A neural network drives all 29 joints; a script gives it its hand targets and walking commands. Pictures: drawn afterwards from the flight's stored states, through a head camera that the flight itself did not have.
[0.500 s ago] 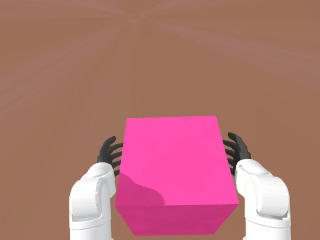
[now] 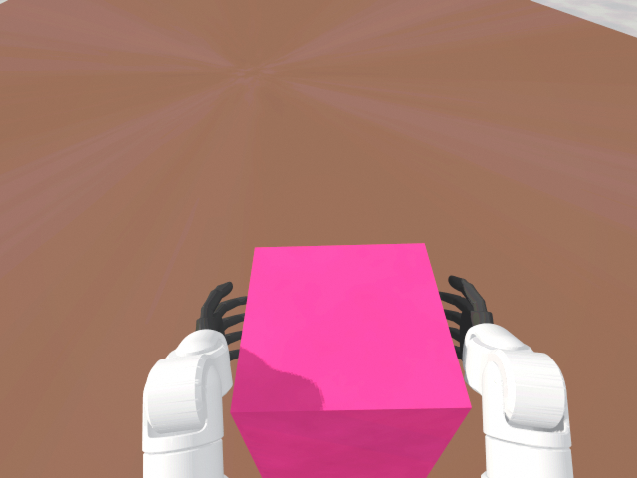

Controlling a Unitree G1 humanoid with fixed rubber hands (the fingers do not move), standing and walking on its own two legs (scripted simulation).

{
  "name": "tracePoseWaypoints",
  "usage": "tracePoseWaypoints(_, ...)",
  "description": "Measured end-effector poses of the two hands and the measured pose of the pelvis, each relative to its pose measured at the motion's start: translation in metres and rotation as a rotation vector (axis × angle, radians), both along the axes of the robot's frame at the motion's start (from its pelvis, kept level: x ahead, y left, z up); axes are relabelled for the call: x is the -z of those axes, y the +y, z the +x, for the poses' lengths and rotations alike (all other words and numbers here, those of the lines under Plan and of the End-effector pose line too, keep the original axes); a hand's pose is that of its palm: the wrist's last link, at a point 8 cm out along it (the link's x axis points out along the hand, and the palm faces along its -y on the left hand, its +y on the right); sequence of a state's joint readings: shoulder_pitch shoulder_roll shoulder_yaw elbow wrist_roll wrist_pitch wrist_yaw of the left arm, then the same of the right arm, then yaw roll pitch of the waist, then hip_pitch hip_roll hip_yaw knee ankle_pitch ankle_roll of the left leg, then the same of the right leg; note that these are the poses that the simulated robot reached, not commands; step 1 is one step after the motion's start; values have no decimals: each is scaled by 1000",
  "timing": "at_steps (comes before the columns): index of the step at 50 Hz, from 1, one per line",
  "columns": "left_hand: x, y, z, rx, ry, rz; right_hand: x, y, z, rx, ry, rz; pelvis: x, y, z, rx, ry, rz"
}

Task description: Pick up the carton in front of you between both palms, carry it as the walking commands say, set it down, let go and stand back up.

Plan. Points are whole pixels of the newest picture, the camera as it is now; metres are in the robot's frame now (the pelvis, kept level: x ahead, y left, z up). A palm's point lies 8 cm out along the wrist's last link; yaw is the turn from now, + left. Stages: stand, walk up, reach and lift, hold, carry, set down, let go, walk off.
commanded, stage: carry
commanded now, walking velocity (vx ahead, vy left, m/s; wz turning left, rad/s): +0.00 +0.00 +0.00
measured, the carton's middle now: (341, 369) +0.27 +0.00 +0.02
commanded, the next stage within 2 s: hold in 1.66 s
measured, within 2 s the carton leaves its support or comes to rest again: neither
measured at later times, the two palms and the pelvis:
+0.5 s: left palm (221, 360) +0.25 +0.14 +0.09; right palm (488, 353) +0.25 -0.16 +0.09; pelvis -0.01 -0.01 +0.00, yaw +0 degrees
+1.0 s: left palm (225, 400) +0.22 +0.14 +0.05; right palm (490, 394) +0.22 -0.16 +0.05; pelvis -0.05 -0.01 +0.00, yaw +0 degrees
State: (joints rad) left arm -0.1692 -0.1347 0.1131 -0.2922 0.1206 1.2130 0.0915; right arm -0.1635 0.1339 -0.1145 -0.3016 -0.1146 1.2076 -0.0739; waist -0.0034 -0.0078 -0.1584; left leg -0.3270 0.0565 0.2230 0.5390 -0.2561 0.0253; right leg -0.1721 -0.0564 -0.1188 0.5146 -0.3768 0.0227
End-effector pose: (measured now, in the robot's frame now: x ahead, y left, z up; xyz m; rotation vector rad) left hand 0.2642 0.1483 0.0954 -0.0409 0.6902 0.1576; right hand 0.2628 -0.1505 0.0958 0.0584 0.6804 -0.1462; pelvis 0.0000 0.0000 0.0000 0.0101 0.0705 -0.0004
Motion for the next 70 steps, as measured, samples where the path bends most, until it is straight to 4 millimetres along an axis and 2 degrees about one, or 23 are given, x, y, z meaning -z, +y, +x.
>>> tracePoseWaypoints(5, 6, -4, 5, -2, 26, 0, 5, -4, 6, -3, 26, -2, 1, -5, 7, 1, -4, 0)
tracePoseWaypoints(12, 9, -8, 5, -6, 21, -2, 8, -8, 7, -5, 21, -2, 4, -9, 4, 1, -4, 2)
tracePoseWaypoints(27, 8, -12, -20, 2, 23, -2, 7, -12, -19, -2, 23, -8, 3, -13, -16, 3, -34, -1)
tracePoseWaypoints(44, 33, -13, -44, 29, 35, 32, 32, -14, -44, -24, 36, -44, 0, -13, -45, 5, -45, -7)
tracePoseWaypoints(51, 46, -13, -44, 45, 27, 53, 45, -14, -44, -43, 28, -68, 0, -14, -52, 4, -45, -9)
tracePoseWaypoints(58, 59, -14, -35, 56, 11, 64, 57, -15, -36, -50, 12, -80, 0, -14, -59, 3, -43, -11)
tracePoseWaypoints(70, 54, -14, -30, 46, -45, 61, 52, -15, -28, -49, -44, -78, 1, -15, -60, 2, -38, -10)
